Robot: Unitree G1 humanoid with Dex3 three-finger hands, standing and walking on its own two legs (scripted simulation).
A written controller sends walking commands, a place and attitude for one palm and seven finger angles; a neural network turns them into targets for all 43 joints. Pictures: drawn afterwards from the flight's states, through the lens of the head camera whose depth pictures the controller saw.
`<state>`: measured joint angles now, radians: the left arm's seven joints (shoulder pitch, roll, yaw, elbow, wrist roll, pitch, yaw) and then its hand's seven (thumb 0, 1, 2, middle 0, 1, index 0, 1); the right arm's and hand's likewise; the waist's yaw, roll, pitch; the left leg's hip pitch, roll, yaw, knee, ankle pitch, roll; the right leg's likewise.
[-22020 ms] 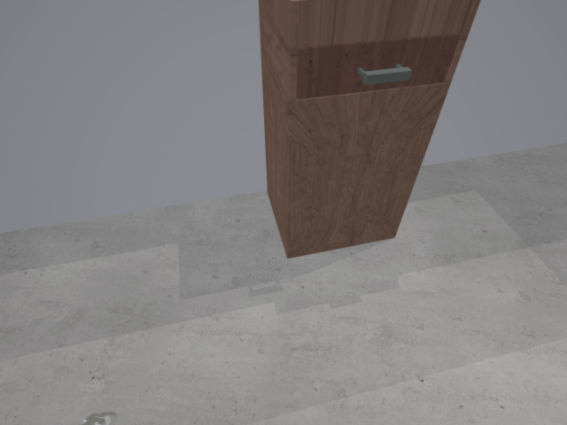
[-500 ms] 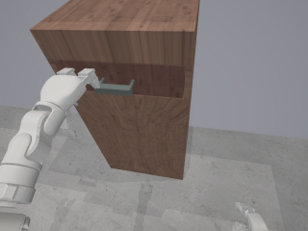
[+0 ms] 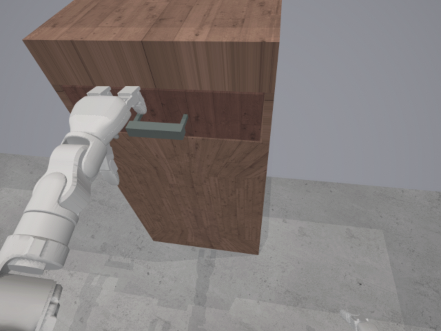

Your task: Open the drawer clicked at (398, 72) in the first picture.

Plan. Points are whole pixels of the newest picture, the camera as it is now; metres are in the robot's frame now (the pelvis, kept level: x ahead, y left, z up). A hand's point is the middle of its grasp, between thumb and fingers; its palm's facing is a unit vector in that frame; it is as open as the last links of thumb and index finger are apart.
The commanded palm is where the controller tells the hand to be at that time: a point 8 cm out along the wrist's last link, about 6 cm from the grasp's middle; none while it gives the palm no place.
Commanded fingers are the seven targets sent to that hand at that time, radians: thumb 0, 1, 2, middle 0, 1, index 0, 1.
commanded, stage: move the hooked fingers above the handle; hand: left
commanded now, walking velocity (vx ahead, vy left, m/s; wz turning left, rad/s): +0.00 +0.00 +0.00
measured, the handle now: (158, 123) +0.54 +0.21 +0.06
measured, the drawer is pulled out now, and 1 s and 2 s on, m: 0.00 0.00 0.00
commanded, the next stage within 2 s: none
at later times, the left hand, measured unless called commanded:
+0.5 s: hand (139, 122) +0.47 +0.21 +0.12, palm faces -0.04 +0.01 -1.00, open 13.8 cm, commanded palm +0.45 +0.20 +0.18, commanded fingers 0.00 -0.50 0.30 -0.30 -1.20 -0.30 -1.20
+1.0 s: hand (139, 115) +0.48 +0.21 +0.13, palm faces -0.01 +0.02 -1.00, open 13.7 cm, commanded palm +0.46 +0.21 +0.18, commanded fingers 0.00 -0.50 0.30 -0.30 -1.20 -0.30 -1.20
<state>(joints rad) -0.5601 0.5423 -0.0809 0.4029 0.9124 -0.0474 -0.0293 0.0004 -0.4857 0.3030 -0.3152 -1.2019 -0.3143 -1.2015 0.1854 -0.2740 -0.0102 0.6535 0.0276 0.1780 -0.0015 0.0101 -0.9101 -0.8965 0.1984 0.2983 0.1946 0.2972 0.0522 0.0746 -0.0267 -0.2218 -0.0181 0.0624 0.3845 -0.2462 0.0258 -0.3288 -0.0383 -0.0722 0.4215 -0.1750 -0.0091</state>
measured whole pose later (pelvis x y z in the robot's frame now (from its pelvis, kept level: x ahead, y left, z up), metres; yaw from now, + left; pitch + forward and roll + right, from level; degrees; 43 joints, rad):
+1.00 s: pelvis +0.01 -0.01 +0.00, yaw -1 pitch +10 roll +1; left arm -0.84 0.54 -0.08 0.84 0.99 -0.03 0.05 0.00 -0.48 0.30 -0.35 -1.22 -0.34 -1.22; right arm 0.25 -0.26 -0.02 0.68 0.03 0.19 -0.04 0.01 -0.91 -0.90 0.20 0.30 0.20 0.30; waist -0.02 0.07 -0.06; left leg -0.32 0.00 0.08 0.43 -0.28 0.01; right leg -0.44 -0.02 -0.06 0.48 -0.21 -0.02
